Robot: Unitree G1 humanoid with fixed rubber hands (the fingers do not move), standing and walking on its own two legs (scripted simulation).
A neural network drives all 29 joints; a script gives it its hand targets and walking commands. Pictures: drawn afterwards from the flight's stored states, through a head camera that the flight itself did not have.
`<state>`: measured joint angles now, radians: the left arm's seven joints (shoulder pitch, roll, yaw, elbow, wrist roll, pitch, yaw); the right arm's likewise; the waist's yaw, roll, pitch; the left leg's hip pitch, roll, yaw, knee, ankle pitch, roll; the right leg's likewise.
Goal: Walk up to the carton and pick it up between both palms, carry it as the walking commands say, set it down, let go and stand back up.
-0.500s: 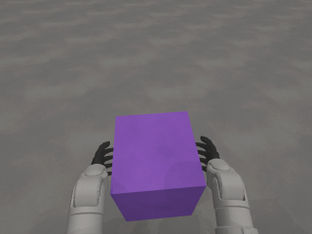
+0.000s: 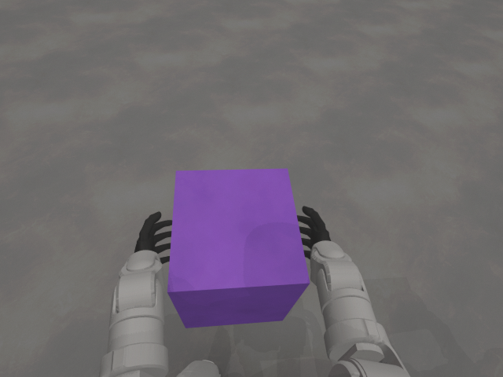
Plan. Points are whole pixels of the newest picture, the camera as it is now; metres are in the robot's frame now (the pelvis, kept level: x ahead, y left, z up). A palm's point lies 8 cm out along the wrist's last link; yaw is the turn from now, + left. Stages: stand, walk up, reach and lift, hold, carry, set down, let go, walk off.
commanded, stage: set down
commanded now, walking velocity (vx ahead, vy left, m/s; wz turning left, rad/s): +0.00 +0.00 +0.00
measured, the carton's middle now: (234, 252) +0.33 +0.08 -0.07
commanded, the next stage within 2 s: none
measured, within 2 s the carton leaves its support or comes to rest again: neither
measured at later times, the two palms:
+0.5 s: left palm (168, 266) +0.30 +0.21 -0.11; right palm (310, 256) +0.37 -0.07 -0.11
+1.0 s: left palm (171, 268) +0.33 +0.22 -0.19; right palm (298, 262) +0.39 -0.06 -0.19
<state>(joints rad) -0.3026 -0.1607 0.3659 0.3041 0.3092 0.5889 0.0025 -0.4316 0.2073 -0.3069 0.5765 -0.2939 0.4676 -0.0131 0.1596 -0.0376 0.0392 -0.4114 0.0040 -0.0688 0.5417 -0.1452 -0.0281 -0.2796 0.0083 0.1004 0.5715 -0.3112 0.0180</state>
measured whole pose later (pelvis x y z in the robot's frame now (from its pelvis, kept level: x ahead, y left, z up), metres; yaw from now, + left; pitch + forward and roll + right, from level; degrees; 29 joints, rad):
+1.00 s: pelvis -0.01 -0.02 -0.11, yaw -2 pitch +37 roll -2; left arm -0.55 -0.07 0.48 0.50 0.22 0.24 -0.05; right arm -0.65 0.20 -0.33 0.63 -0.24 0.20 -0.11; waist 0.17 -0.08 -0.21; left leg -1.48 0.02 -0.11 1.12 -0.29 -0.08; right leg -1.36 0.10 0.09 1.20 -0.49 0.03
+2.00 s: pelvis -0.06 -0.01 -0.25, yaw -5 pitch +47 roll -4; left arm -0.96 0.07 0.52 0.64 0.19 0.28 -0.03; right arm -1.09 0.10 -0.41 0.74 -0.21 0.25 -0.15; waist 0.17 -0.10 -0.10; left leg -2.06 0.00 -0.13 1.59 -0.36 -0.08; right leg -1.93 0.15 0.09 1.69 -0.59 0.08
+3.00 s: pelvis -0.09 -0.01 -0.35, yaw -7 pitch +33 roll -4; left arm -1.34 0.24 0.42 0.69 0.08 0.31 0.04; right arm -1.52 -0.12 -0.24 0.85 0.00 0.24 -0.21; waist 0.21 -0.10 0.52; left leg -2.15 -0.01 -0.16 1.99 -0.40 -0.09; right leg -2.00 0.22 0.07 2.08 -0.66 0.12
